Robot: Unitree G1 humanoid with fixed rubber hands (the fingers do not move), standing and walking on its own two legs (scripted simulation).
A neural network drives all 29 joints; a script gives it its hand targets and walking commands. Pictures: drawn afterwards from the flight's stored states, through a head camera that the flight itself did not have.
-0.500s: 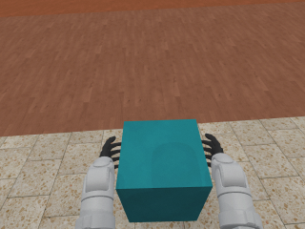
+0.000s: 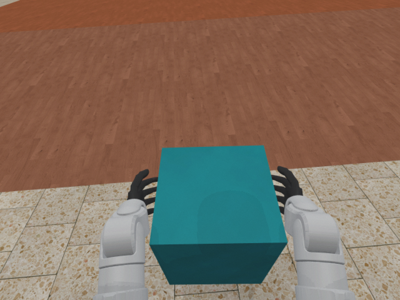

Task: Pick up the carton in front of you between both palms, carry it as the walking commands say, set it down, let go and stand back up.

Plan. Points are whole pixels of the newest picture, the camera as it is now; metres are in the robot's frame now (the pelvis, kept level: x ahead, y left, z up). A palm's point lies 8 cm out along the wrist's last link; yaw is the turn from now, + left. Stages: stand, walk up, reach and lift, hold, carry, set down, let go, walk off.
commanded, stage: carry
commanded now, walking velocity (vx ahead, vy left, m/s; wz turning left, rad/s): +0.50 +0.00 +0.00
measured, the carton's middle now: (213, 219) +0.30 -0.01 +0.02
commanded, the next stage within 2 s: none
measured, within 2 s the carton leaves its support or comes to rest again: neither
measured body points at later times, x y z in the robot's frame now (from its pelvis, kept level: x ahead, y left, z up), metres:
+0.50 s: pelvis +0.25 -0.03 +0.02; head +0.24 -0.04 +0.47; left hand +0.50 +0.13 +0.11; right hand +0.52 -0.17 +0.11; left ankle +0.23 +0.09 -0.66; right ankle +0.18 -0.10 -0.73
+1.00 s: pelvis +0.58 +0.02 +0.02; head +0.59 +0.03 +0.47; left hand +0.85 +0.14 +0.08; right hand +0.81 -0.16 +0.09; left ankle +0.56 +0.08 -0.73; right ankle +0.62 -0.14 -0.67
